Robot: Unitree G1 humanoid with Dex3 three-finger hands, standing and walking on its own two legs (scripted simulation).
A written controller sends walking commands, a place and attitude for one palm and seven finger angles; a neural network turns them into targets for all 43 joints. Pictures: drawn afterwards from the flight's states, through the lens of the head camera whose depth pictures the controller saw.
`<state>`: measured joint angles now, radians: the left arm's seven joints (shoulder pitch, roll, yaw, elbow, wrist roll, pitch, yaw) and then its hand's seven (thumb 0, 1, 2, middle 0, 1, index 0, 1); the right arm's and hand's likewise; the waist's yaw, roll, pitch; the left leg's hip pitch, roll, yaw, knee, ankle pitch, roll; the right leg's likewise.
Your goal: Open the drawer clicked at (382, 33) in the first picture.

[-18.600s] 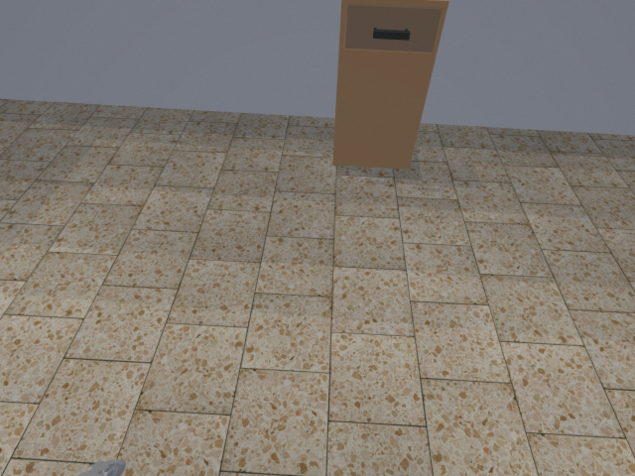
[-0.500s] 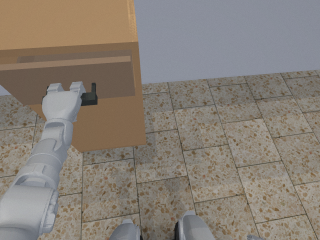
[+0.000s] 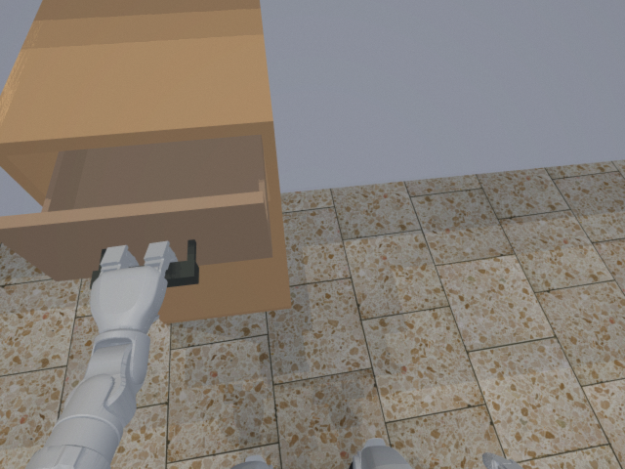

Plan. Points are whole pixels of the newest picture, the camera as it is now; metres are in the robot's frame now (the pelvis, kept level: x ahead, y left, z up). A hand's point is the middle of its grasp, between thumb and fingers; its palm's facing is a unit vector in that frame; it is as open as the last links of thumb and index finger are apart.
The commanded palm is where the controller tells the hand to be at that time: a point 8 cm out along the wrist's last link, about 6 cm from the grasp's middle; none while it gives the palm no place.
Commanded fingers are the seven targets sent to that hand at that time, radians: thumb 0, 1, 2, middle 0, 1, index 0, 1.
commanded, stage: pull the drawer open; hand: left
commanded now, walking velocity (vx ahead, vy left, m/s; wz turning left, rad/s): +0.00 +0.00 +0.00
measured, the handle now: (148, 264) +0.40 +0.24 -0.04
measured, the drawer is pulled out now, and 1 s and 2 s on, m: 0.12 0.30 0.30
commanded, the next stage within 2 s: open the thumb to release the handle in 0.94 s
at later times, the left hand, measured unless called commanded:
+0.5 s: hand (141, 395) +0.22 +0.22 -0.06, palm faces -0.05 -0.09 -0.99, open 6.3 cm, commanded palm +0.18 +0.22 -0.01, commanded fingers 0.00 0.90 0.90 -0.40 -1.35 -0.40 -1.35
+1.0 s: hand (135, 454) +0.16 +0.21 -0.05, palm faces -0.10 -0.10 -0.99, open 6.5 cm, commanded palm +0.11 +0.22 -0.01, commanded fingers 0.00 0.90 0.90 -0.40 -1.35 -0.40 -1.35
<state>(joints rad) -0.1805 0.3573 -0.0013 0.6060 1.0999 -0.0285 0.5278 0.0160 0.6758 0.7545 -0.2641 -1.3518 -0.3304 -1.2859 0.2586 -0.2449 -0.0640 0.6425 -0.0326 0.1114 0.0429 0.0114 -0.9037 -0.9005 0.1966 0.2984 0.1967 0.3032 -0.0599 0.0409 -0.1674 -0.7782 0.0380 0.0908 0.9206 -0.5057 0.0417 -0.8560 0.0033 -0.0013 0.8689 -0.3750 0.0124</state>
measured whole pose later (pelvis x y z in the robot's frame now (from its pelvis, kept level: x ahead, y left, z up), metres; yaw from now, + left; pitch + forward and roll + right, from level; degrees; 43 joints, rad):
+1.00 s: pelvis +0.00 -0.03 -0.02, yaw +0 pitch +18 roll +1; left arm 0.56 0.32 0.03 0.04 1.09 -0.11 0.55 0.03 0.67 0.71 -0.23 -1.28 -0.32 -1.23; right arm 0.14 -0.20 -0.03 0.51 -0.07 0.05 0.06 0.02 -0.90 -0.90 0.20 0.30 0.20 0.30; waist 0.00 0.02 -0.20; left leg -0.78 0.06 0.08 1.05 -0.58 0.00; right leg -0.89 0.02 -0.01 1.05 -0.47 -0.03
